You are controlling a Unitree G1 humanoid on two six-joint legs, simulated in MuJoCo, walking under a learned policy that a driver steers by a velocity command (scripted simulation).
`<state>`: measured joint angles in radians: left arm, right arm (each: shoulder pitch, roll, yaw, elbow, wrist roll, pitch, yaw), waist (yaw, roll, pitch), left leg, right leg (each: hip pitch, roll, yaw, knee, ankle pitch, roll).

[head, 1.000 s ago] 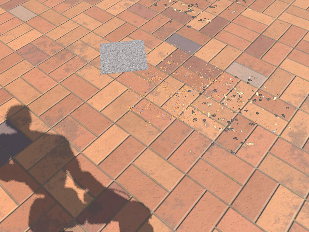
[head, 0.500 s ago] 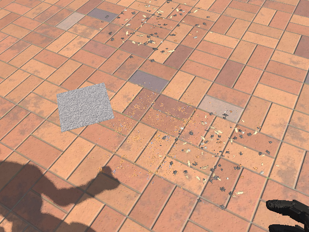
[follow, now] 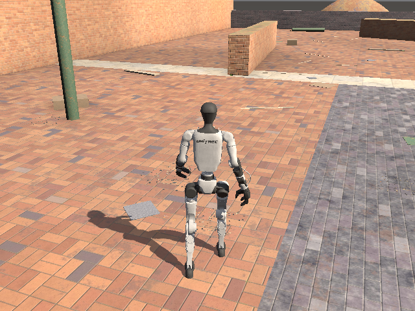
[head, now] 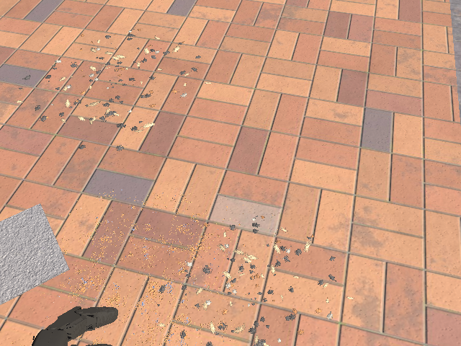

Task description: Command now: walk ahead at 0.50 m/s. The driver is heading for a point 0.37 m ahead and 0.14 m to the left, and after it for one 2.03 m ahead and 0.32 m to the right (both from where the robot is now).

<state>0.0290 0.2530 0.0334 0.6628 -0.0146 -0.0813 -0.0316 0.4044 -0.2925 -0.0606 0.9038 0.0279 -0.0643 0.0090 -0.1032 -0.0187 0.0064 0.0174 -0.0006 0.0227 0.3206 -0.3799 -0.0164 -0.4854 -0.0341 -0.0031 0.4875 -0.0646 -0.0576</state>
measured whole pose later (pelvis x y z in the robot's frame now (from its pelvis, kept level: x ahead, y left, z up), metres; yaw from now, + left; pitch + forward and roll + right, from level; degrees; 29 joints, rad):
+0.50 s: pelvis +0.26 +0.01 +0.00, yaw +12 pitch +2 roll -2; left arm 0.35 0.27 0.07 0.88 -0.01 -0.07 0.01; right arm 0.08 -0.25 -0.04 0.72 0.02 -0.04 0.06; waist 0.08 0.03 0.02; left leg -0.61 0.06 0.02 0.62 -0.07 0.06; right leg 0.11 0.00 -0.24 0.24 -0.38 0.01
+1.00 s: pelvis +0.53 +0.07 +0.00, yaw +0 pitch +1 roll +3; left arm 0.11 0.25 0.05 0.80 -0.02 -0.03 -0.04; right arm 0.30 -0.26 -0.08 0.87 0.00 -0.07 -0.01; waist -0.06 -0.03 0.03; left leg 0.09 -0.02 0.27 0.23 -0.33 0.00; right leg -0.65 -0.10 -0.01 0.67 -0.01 -0.04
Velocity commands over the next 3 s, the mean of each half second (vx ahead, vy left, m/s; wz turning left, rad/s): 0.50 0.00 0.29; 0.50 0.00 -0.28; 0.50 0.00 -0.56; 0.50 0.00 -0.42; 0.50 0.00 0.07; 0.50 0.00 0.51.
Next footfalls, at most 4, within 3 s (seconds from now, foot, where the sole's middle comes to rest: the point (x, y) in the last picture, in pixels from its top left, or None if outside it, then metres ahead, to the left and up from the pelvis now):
0.54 left None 0.43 0.17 -0.77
1.08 right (233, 255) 0.75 -0.05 -0.77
1.58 left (186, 179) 1.07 0.09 -0.77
2.08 right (279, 147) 1.19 -0.27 -0.77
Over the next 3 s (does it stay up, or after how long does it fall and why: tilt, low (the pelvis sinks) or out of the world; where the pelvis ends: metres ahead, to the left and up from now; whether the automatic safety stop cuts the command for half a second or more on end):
stays up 1.58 -0.28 0.01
